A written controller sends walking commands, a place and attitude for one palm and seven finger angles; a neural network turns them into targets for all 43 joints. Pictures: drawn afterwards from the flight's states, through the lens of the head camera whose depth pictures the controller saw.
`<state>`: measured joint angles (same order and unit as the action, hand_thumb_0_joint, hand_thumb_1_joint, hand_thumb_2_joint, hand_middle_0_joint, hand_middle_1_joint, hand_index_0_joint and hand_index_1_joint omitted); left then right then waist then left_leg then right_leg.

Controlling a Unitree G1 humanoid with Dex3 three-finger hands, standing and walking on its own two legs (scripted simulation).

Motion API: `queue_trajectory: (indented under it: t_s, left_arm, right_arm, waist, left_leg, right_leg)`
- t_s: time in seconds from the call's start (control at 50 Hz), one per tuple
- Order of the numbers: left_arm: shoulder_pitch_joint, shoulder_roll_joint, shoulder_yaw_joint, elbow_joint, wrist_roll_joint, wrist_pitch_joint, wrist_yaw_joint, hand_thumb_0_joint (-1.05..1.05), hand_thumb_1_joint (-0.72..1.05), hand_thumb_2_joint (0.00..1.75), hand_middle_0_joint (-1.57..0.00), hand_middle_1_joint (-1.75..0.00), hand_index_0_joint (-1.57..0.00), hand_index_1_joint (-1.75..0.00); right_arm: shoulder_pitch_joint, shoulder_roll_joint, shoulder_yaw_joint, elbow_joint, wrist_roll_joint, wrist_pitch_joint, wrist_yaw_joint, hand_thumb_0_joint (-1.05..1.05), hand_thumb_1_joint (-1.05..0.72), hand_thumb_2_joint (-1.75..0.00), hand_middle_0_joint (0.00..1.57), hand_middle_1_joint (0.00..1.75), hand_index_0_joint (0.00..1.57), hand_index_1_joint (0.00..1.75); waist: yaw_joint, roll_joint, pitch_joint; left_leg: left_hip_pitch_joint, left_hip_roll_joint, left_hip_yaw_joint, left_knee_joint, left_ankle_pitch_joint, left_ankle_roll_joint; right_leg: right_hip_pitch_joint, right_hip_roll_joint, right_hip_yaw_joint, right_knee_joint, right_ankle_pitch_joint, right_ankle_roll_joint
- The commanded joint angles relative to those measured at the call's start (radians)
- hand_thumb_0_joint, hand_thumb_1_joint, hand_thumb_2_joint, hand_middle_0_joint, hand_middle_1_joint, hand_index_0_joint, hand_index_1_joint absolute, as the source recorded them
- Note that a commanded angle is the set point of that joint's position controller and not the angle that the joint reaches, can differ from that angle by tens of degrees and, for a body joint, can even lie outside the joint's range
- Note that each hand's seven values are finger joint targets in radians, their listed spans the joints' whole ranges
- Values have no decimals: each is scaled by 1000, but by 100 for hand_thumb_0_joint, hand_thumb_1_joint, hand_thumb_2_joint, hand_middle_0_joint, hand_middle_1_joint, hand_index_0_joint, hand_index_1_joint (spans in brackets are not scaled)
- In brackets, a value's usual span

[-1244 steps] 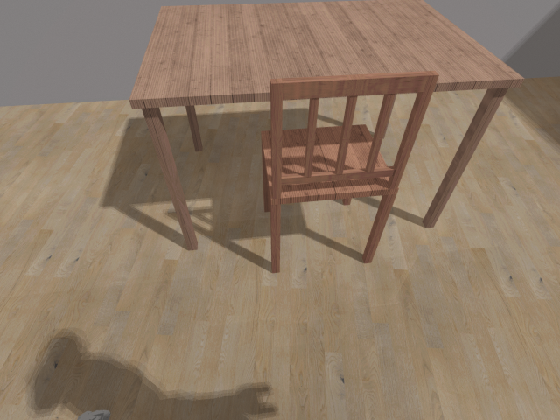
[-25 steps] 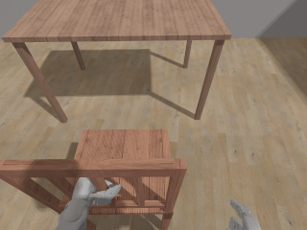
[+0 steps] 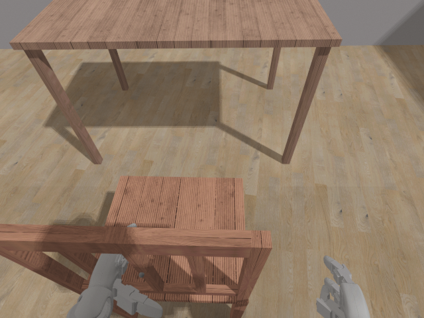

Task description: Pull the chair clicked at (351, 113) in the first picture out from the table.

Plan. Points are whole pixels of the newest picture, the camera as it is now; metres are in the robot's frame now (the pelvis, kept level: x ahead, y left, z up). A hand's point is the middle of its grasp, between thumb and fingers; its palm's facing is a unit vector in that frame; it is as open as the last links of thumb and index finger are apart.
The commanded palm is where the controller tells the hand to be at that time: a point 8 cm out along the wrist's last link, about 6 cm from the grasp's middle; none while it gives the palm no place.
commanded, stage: open the thumb and straighten the fingers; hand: left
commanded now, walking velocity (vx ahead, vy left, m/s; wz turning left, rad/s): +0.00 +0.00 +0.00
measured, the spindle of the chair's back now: (147, 270) +0.23 +0.14 -0.06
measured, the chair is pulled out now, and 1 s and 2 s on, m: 0.63 0.63 0.63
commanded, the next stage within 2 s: draw the fingers out of the gap in 0.02 s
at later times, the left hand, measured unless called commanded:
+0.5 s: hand (133, 313) +0.15 +0.15 -0.03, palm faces -0.01 -0.99 -0.13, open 17.5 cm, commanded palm +0.13 +0.20 -0.01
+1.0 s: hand out of the picture +0.09 +0.14 -0.03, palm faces +0.00 -0.99 -0.12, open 17.5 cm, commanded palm +0.05 +0.19 +0.00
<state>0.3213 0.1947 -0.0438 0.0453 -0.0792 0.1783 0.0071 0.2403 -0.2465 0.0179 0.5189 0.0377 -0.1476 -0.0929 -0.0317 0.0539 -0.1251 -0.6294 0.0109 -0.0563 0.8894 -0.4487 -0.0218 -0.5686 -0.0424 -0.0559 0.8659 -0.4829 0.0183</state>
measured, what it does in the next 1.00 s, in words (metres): stands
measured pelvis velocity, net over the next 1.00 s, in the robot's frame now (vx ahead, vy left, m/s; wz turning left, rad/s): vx -0.01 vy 0.01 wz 0.01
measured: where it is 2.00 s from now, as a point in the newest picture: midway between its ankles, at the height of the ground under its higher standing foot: outside the picture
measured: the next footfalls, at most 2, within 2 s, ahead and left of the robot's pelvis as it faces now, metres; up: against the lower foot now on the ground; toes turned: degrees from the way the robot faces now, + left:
none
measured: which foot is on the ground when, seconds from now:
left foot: down 0.00-1.00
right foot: down 0.00-1.00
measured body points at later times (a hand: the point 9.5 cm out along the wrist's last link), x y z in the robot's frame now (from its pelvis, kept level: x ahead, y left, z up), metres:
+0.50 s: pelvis +0.00 +0.00 -0.01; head +0.03 +0.00 +0.44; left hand +0.15 +0.20 -0.02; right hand +0.17 -0.24 -0.08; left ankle -0.01 +0.13 -0.69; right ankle -0.03 -0.13 -0.69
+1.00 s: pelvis -0.01 +0.01 -0.02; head +0.01 +0.00 +0.43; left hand +0.09 +0.19 -0.02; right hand +0.18 -0.23 -0.08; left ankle -0.01 +0.13 -0.69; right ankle -0.03 -0.13 -0.69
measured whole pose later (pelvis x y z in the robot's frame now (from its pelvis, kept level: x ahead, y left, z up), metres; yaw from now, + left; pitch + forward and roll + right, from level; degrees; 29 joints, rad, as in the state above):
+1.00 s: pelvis -0.01 +0.01 -0.02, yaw +1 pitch +12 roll -2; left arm 0.85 0.20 -0.11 -0.34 -0.04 0.14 -0.01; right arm 0.25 -0.19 -0.02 0.44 0.05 -0.14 -0.13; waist -0.01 0.06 -0.20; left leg -0.76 0.01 -0.08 1.05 -0.50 -0.02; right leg -0.67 -0.04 -0.08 1.00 -0.53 0.02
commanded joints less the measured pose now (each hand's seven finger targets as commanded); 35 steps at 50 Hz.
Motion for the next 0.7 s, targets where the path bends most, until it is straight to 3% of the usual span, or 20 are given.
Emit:
queue_trajectory:
  t_s: [0.0, 0.06, 0.08, 0.1, 0.14, 0.22, 0.34, 0.4, 0.44, 0.5, 0.54, 0.62, 0.68]
  left_arm:
    - [-62, 84, 48, -229, -5, -52, -6, 0, -55, 20, 0, 0, 0, 0]
    - [-22, 73, 33, -249, 2, -45, -4, 0, -55, 20, 0, 0, 0, 0]
    - [-16, 89, 46, -256, 4, -43, -2, 0, -55, 20, 0, 0, 0, 0]
    - [21, 123, 101, -213, 4, -35, 1, 0, -55, 20, 0, 0, 0, 0]
    - [103, 83, 66, -247, 4, -33, -6, 0, -55, 20, 0, 0, 0, 0]
    - [169, 94, 68, -317, 7, -38, -5, 0, -55, 20, 0, 0, 0, 0]
    - [225, 63, 9, -397, 16, -63, -1, 0, -55, 20, 0, 0, 0, 0]
    - [261, 92, 42, -400, 19, -70, 0, 0, -55, 20, 0, 0, 0, 0]
    - [287, 76, 21, -415, 22, -76, -2, 0, -55, 20, 0, 0, 0, 0]
    - [300, 93, 24, -456, 28, -81, -2, 0, -55, 20, 0, 0, 0, 0]
    - [352, 51, -22, -470, 27, -80, -3, 0, -55, 20, 0, 0, 0, 0]
    - [424, 53, -19, -464, 36, -64, -3, 0, -55, 20, 0, 0, 0, 0]
    - [462, 57, -19, -497, 42, -66, -4, 0, -55, 20, 0, 0, 0, 0]
  right_arm:
    - [-27, -123, -53, -142, -2, -55, -19, 0, -90, -90, 20, 30, 20, 30]
    - [-28, -119, -52, -150, -2, -52, -18, 0, -90, -90, 20, 30, 20, 30]
    - [-28, -119, -53, -150, -3, -51, -19, 0, -90, -90, 20, 30, 20, 30]
    - [-35, -115, -59, -142, -4, -44, -22, 0, -90, -90, 20, 30, 20, 30]
    - [-47, -104, -57, -161, -1, -40, -19, 0, -90, -90, 20, 30, 20, 30]
    - [-55, -95, -62, -174, 1, -38, -21, 0, -90, -90, 20, 30, 20, 30]
    - [-49, -92, -61, -180, -1, -56, -29, 0, -90, -90, 20, 30, 20, 30]
    - [-55, -90, -66, -179, 0, -57, -36, 0, -90, -90, 20, 30, 20, 30]
    - [-60, -84, -63, -186, 1, -60, -37, 0, -90, -90, 20, 30, 20, 30]
    - [-64, -84, -64, -195, 2, -62, -39, 0, -90, -90, 20, 30, 20, 30]
    - [-69, -76, -61, -206, 4, -66, -37, 0, -90, -90, 20, 30, 20, 30]
    - [-80, -72, -65, -216, 4, -57, -37, 0, -90, -90, 20, 30, 20, 30]
    - [-86, -67, -65, -232, 4, -49, -37, 0, -90, -90, 20, 30, 20, 30]
  waist:
    - [-21, -57, -189]
    - [-19, -70, -198]
    - [-16, -65, -204]
    - [-5, -80, -185]
    - [5, -77, -189]
    - [6, -48, -181]
    - [-17, -37, -143]
    - [-7, -47, -135]
    - [-6, -39, -127]
    - [0, 0, -139]
    - [-1, -17, -138]
    - [6, -69, -108]
    - [12, -58, -107]
  left_leg:
    - [159, 4, 31, -76, 399, 50]
    - [153, 2, 32, -70, 403, 49]
    - [150, 2, 33, -68, 403, 49]
    - [126, 1, 32, -71, 399, 48]
    - [124, 0, 40, -72, 390, 48]
    - [116, 1, 36, -68, 379, 48]
    - [104, 0, 21, -55, 329, 51]
    - [80, -1, 15, -54, 298, 51]
    - [73, -4, 16, -52, 271, 52]
    - [73, -4, 10, -51, 261, 51]
    - [77, -4, 11, -47, 252, 51]
    - [37, -3, 8, -44, 219, 51]
    - [14, -7, 10, -38, 186, 53]
  right_leg:
    - [73, -2, -32, -100, 454, -19]
    - [72, -4, -36, -91, 460, -15]
    - [74, -4, -34, -89, 464, -16]
    - [82, -3, -36, -92, 467, -21]
    - [85, -5, -37, -89, 462, -19]
    - [74, -4, -36, -89, 428, -22]
    - [8, 2, -45, -84, 348, -20]
    - [1, 6, -46, -82, 307, -26]
    - [-13, 5, -46, -78, 276, -25]
    - [-18, 6, -46, -72, 244, -31]
    - [-27, 5, -48, -69, 239, -27]
    - [-37, 10, -53, -64, 213, -26]
    - [-48, 11, -48, -61, 176, -27]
